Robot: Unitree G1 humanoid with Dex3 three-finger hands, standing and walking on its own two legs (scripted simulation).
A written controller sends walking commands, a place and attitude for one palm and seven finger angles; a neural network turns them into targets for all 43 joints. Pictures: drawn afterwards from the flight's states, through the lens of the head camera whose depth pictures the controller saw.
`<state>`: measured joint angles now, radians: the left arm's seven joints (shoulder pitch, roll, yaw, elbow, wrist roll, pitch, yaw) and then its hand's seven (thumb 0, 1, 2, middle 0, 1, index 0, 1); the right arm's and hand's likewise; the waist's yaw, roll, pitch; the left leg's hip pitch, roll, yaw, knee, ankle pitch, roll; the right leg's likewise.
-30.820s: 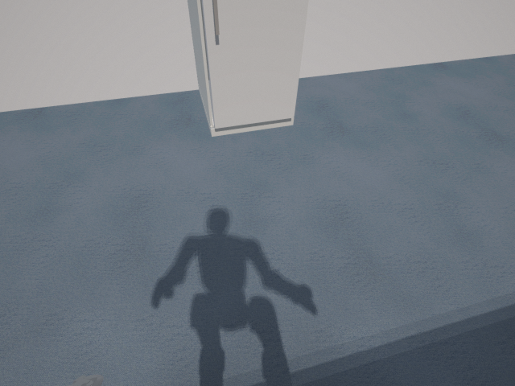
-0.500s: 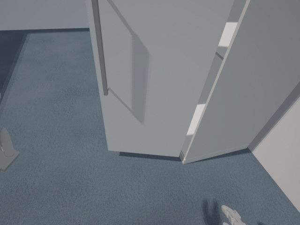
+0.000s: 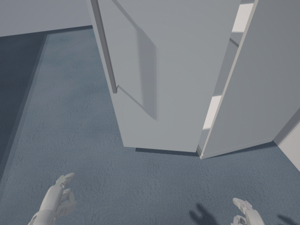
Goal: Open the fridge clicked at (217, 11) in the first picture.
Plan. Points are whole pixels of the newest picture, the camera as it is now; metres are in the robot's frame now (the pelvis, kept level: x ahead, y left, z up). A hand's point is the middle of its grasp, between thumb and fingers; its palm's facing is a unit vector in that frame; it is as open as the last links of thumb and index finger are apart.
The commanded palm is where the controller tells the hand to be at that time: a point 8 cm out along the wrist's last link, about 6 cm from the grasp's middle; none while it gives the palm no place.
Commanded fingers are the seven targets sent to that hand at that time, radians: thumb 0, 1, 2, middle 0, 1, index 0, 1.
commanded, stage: let the arm hang, fingers relaxed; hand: left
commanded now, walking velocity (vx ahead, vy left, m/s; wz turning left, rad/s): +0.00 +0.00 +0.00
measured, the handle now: (106, 45) +0.72 +0.20 +0.13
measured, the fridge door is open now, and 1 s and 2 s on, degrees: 70 70 70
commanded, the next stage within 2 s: look to check the result in 0.92 s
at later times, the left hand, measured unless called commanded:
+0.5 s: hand out of the picture +0.02 +0.25 -0.15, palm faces -0.02 -0.95 -0.31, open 7.3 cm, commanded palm none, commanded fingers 0.00 0.90 0.90 -0.20 -0.30 -0.20 -0.30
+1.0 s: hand out of the picture +0.11 +0.25 -0.14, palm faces -0.05 -0.96 -0.29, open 7.4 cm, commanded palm none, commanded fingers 0.00 0.90 0.90 -0.20 -0.30 -0.20 -0.30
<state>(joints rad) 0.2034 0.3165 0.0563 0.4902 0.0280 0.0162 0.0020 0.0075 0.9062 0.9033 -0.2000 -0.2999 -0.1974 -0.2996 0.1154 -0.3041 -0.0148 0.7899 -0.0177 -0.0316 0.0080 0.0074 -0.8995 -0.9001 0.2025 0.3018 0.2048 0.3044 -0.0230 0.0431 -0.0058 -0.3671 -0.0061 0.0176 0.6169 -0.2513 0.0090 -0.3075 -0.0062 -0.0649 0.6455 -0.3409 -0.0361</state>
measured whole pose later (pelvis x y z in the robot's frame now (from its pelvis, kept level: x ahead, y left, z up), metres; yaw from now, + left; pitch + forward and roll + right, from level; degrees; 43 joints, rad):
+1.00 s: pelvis +0.02 +0.02 +0.02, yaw -1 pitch -1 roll +0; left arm 0.11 0.30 0.00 1.12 0.01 -0.02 0.00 0.01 0.91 0.90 -0.20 -0.30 -0.20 -0.30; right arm 0.11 -0.31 -0.01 1.12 -0.02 -0.01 0.00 0.00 -0.90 -0.90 0.20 0.30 0.20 0.30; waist -0.01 -0.01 0.04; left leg -0.16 -0.02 0.04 0.33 -0.15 0.03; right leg -0.09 -0.01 -0.04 0.32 -0.20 0.00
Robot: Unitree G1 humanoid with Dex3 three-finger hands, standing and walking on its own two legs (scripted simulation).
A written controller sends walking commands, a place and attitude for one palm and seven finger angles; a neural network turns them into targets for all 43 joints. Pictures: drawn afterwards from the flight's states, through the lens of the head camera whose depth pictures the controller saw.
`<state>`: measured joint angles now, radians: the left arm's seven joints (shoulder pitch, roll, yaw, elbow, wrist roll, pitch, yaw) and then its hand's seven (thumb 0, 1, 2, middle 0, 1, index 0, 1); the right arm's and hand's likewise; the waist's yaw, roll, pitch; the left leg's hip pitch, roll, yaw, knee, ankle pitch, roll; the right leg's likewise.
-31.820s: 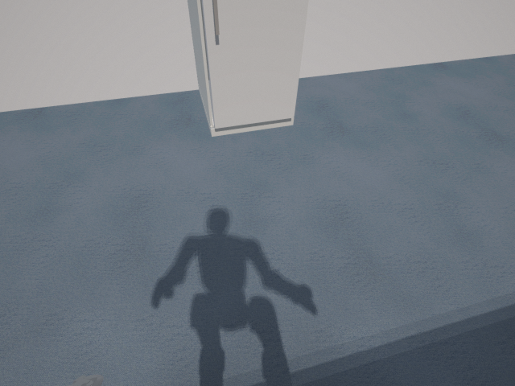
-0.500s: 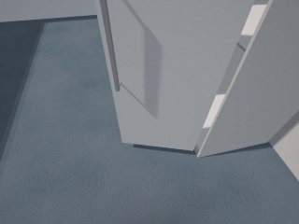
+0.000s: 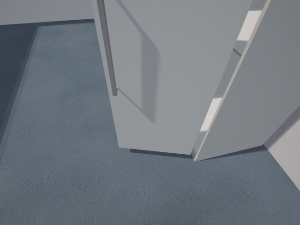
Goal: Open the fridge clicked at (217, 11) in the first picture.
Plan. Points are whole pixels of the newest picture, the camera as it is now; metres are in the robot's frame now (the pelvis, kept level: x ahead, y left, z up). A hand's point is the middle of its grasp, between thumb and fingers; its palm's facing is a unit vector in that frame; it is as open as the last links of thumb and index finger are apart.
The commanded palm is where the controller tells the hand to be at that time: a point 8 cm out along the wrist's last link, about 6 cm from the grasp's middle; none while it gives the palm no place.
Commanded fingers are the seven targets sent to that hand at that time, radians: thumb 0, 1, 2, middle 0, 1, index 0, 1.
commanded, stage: look to check the result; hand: left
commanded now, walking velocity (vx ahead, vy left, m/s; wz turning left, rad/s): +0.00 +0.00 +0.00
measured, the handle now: (109, 48) +0.70 +0.19 +0.11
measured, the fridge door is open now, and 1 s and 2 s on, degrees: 70 70 70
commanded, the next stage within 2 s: stand and wait in 0.50 s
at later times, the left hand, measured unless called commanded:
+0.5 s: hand out of the picture +0.08 +0.24 -0.16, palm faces -0.03 -0.95 -0.33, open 7.4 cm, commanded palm none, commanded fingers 0.00 0.90 0.90 -0.20 -0.30 -0.20 -0.30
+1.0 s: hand out of the picture +0.10 +0.23 -0.16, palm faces -0.04 -0.95 -0.32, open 7.4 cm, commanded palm none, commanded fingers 0.00 0.90 0.90 -0.20 -0.30 -0.20 -0.30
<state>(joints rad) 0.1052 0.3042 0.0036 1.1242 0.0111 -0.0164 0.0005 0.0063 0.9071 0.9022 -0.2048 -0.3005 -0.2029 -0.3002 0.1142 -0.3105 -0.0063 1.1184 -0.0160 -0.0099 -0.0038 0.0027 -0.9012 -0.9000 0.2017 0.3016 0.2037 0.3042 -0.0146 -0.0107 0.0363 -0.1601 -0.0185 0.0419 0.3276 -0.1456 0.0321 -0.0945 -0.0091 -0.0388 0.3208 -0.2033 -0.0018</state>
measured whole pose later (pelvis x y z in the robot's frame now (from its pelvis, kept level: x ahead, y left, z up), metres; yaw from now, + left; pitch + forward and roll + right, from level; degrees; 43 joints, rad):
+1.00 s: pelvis +0.02 -0.01 +0.00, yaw +0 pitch -1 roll +0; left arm 0.11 0.33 0.00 1.13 0.01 -0.02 0.01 0.01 0.91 0.90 -0.21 -0.30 -0.20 -0.30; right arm 0.11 -0.32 0.00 1.13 -0.01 -0.01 -0.01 0.00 -0.90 -0.90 0.20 0.30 0.20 0.30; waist -0.02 -0.01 0.04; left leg -0.12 0.00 0.04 0.30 -0.16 0.01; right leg -0.05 0.01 -0.04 0.28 -0.21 -0.02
